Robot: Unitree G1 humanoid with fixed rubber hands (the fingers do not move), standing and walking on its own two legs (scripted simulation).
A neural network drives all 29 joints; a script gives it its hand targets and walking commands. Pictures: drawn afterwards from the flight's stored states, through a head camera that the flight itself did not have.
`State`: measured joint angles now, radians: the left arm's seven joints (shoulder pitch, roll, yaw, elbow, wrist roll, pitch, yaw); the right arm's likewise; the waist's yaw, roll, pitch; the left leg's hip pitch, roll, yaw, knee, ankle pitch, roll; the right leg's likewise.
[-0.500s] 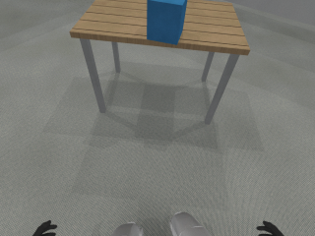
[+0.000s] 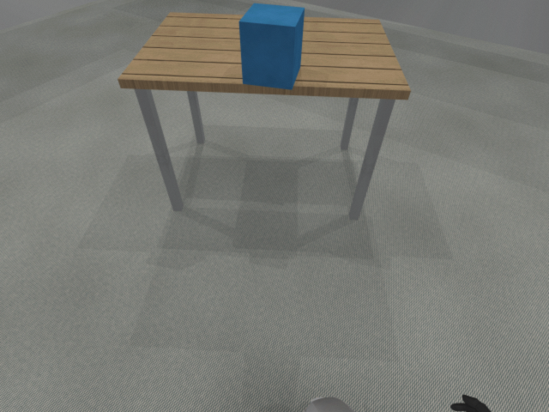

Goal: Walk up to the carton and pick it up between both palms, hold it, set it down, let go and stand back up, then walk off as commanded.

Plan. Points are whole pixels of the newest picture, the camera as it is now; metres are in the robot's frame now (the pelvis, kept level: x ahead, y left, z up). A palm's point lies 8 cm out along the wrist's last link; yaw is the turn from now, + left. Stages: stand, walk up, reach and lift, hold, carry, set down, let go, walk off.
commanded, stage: walk off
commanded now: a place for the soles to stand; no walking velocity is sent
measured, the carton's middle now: (273, 46) +1.14 -0.06 +0.04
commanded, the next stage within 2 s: stand in 1.88 s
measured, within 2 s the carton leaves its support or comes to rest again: neither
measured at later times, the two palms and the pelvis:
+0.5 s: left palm out of the picture +0.12 +0.26 -0.07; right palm out of the picture +0.08 -0.35 -0.09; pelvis +0.02 -0.05 +0.01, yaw -1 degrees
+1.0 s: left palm out of the picture +0.13 +0.27 -0.08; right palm out of the picture +0.08 -0.34 -0.09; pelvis +0.02 -0.03 +0.00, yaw -1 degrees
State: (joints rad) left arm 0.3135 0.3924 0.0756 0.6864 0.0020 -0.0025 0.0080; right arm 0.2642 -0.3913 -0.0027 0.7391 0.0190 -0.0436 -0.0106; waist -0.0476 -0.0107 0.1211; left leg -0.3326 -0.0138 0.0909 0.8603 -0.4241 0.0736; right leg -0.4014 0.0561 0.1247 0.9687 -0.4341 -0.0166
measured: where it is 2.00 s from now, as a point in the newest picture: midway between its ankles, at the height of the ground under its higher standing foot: outside the picture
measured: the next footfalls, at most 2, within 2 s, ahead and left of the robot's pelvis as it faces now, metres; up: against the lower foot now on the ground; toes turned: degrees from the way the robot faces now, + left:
right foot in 0.34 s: +0.12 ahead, -0.15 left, +0.00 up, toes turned +4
left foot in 0.70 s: +0.08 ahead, +0.07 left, +0.00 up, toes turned +4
